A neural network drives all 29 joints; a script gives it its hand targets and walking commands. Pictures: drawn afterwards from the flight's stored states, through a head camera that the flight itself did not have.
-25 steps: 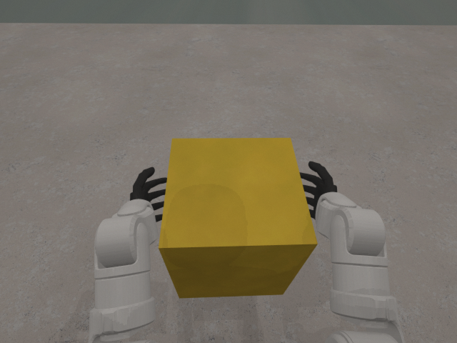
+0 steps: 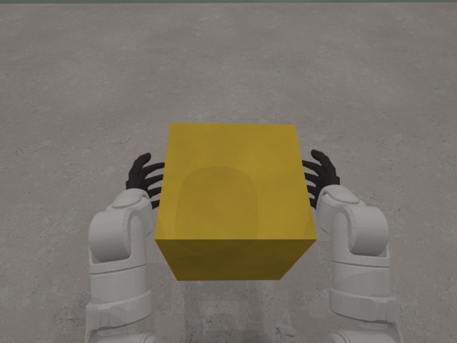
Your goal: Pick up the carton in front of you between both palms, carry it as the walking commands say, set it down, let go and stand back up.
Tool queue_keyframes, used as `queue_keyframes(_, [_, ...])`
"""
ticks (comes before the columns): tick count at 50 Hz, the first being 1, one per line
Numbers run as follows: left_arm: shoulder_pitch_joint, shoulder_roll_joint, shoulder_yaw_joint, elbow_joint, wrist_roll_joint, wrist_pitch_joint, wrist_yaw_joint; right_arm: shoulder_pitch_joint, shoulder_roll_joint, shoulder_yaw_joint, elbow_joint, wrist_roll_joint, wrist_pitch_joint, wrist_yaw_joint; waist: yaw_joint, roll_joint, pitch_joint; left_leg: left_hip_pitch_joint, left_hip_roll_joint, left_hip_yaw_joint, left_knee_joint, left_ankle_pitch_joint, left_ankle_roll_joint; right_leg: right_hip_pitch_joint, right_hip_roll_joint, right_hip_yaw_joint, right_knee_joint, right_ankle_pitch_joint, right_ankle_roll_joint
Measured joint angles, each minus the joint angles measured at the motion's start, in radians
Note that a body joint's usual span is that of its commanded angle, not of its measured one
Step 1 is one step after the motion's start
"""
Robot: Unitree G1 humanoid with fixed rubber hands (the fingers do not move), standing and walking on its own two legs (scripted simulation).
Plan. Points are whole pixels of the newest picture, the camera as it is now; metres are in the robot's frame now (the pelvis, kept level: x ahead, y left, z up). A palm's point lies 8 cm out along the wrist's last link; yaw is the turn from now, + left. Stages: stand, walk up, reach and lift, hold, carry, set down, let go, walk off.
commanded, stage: carry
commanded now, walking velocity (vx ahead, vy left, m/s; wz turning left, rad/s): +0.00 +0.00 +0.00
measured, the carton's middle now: (230, 209) +0.36 +0.00 +0.04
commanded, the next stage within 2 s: none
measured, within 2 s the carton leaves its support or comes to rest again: neither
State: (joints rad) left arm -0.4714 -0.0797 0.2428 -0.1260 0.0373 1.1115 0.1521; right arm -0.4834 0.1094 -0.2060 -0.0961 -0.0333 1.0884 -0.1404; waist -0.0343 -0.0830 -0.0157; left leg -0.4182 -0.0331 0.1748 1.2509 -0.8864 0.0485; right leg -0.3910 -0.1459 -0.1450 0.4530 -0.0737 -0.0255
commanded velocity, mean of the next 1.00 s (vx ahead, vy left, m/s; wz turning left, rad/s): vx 0.00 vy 0.00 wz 0.00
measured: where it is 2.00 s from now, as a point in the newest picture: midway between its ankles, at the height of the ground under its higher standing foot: outside the picture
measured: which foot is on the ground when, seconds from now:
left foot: down 0.00-1.00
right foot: down 0.00-1.00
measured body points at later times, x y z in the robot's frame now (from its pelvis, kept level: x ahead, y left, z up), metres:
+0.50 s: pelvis -0.02 +0.00 +0.00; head -0.05 -0.01 +0.45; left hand +0.32 +0.13 +0.11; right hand +0.30 -0.17 +0.11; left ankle -0.11 +0.09 -0.62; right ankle +0.07 -0.11 -0.75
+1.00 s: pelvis -0.01 +0.02 -0.01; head +0.02 +0.02 +0.44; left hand +0.34 +0.17 +0.08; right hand +0.33 -0.14 +0.09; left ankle -0.11 +0.09 -0.61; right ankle +0.07 -0.11 -0.75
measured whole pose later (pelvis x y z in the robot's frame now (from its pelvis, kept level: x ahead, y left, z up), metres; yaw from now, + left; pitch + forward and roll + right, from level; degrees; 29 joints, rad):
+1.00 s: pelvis -0.01 +0.02 -0.01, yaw -1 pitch +4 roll +3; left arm -0.45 -0.08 0.27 -0.12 0.04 1.11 0.15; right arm -0.50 0.13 -0.21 -0.06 -0.04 1.09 -0.15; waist -0.04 -0.07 -0.02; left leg -0.48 -0.04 0.18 1.31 -0.90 0.09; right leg -0.42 -0.13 -0.12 0.43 -0.07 0.00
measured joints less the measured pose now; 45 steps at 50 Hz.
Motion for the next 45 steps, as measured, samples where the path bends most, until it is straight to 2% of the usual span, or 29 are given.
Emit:
queue_keyframes(6, [0.030, -0.010, 0.008, 0.027, 0.007, 0.006, -0.001, 0.015, 0.008, -0.001, 0.039, -0.009, 0.011, 0.000, -0.007, -0.006, -0.050, -0.009, 0.009, 0.005, 0.023, -0.005, -0.006, 0.002, 0.007, 0.008, -0.006, -0.031, -0.001])
queue_keyframes(16, [0.046, 0.000, 0.003, 0.076, 0.015, 0.011, -0.004, 0.023, 0.002, 0.013, 0.101, -0.019, 0.009, 0.004, -0.001, -0.002, -0.069, -0.011, 0.014, 0.011, 0.037, 0.006, -0.010, 0.001, 0.009, 0.018, 0.004, -0.019, -0.008])
queue_keyframes(28, [0.037, 0.005, 0.010, 0.126, 0.020, 0.015, -0.006, 0.008, -0.008, 0.017, 0.157, -0.021, 0.017, 0.000, -0.013, 0.012, -0.122, 0.020, -0.003, 0.020, 0.013, 0.004, 0.007, 0.030, 0.006, 0.034, -0.028, -0.008, 0.012])
queue_keyframes(34, [0.012, 0.014, 0.018, 0.154, 0.021, 0.015, -0.008, -0.020, -0.012, 0.014, 0.189, -0.023, 0.014, -0.001, -0.009, 0.010, -0.121, 0.013, -0.016, 0.022, 0.009, -0.001, 0.017, 0.017, -0.003, 0.038, -0.020, -0.015, 0.021])
queue_keyframes(45, [0.011, 0.006, 0.025, 0.064, 0.009, 0.000, -0.008, -0.032, 0.006, 0.000, 0.101, -0.018, 0.006, -0.007, -0.004, 0.009, -0.031, -0.041, -0.010, 0.011, 0.041, -0.009, 0.031, -0.018, 0.004, 0.028, -0.021, -0.006, 0.027])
